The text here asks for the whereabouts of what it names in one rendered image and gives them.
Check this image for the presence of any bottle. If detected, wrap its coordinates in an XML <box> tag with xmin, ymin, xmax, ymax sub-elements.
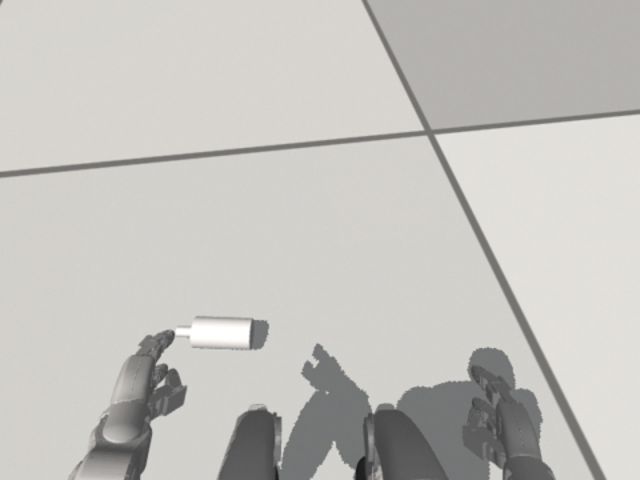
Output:
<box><xmin>176</xmin><ymin>316</ymin><xmax>254</xmax><ymax>350</ymax></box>

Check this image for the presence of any left robot hand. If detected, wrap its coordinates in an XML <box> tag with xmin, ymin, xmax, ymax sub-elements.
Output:
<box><xmin>110</xmin><ymin>330</ymin><xmax>187</xmax><ymax>421</ymax></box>

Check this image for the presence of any right robot hand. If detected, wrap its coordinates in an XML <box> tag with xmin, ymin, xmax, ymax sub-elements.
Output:
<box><xmin>462</xmin><ymin>365</ymin><xmax>542</xmax><ymax>470</ymax></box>

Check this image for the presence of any right robot arm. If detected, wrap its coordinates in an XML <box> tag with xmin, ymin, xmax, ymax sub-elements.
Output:
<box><xmin>503</xmin><ymin>456</ymin><xmax>556</xmax><ymax>480</ymax></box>

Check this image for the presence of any left robot arm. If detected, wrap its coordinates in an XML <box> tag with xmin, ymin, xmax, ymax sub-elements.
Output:
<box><xmin>68</xmin><ymin>401</ymin><xmax>152</xmax><ymax>480</ymax></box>

